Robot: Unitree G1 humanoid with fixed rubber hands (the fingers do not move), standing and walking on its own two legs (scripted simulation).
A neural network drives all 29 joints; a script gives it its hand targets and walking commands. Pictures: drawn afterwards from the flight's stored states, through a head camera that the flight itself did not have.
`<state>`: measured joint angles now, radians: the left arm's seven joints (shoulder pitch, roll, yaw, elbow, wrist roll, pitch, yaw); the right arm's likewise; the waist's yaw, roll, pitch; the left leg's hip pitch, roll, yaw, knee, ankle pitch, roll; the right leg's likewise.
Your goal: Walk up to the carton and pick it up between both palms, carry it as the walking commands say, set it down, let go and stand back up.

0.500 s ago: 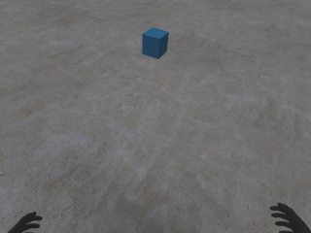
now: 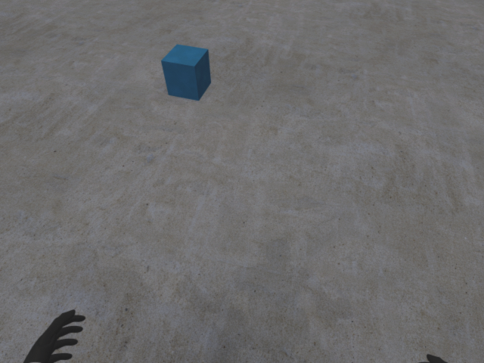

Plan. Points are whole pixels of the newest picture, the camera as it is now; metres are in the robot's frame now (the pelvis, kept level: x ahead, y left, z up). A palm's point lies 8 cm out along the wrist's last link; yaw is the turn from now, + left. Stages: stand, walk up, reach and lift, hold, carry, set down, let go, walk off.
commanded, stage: walk up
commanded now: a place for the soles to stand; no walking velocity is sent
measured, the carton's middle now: (187, 72) +2.00 +0.30 -0.63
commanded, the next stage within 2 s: none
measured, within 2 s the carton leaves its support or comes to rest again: neither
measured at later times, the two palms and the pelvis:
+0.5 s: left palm (33, 216) +0.44 +0.44 -0.06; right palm (351, 234) +0.36 -0.23 -0.06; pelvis +0.30 +0.12 +0.01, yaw -7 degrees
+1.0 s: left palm (48, 128) +0.69 +0.49 -0.03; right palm (315, 140) +0.66 -0.22 -0.07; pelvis +0.57 +0.13 +0.01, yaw -9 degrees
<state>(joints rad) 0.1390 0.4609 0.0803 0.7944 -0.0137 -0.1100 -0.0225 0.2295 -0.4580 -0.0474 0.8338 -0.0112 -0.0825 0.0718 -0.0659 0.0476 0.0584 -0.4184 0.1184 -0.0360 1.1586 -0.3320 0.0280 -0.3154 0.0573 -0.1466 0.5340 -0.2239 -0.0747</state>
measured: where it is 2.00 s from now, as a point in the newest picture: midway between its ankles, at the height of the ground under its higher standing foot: (182, 189)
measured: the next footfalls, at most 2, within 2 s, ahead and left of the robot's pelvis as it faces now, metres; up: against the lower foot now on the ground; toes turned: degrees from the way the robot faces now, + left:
left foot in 0.28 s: +0.38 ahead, +0.21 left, +0.00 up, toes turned +1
right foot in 0.70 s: +0.56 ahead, -0.01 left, +0.00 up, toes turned -16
